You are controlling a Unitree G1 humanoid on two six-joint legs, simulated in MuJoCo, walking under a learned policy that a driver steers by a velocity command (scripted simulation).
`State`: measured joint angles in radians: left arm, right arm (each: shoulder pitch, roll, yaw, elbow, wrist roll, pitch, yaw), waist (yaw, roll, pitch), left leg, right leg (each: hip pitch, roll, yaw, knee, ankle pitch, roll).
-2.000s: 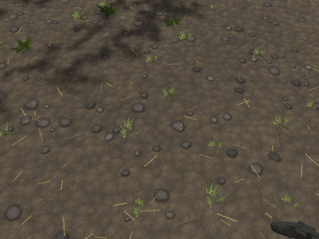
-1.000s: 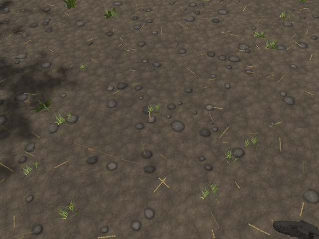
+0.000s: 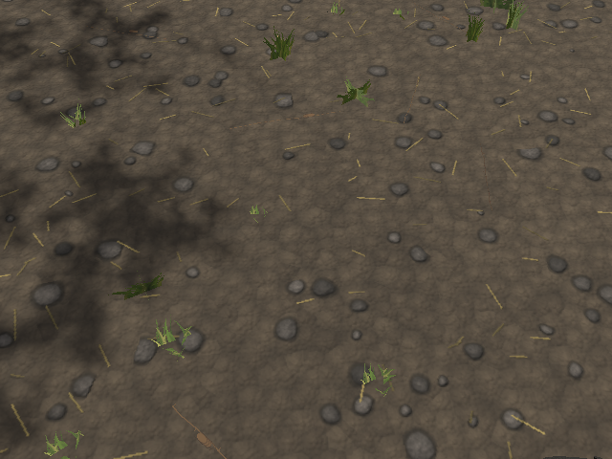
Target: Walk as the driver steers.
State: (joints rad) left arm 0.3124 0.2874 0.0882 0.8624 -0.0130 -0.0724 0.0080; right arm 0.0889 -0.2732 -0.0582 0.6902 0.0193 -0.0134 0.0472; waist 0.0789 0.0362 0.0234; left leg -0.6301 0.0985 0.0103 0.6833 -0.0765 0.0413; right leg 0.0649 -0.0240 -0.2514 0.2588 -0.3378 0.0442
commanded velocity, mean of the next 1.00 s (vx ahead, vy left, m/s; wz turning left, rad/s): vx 0.33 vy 0.00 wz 0.14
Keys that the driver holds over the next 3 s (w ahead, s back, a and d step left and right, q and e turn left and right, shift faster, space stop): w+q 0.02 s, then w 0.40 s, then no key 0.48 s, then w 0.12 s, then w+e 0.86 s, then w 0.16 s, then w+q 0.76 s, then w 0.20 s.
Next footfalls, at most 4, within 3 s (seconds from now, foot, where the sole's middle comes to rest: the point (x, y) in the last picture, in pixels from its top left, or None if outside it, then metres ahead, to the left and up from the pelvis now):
0.06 left None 0.20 0.12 -0.77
0.58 right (365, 433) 0.53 -0.06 -0.77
0.92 left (249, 450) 0.47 0.18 -0.77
1.56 left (271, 305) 0.83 0.18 -0.77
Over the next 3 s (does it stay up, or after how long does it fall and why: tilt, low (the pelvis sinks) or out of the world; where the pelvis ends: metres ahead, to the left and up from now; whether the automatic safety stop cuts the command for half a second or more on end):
stays up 1.41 -0.16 0.01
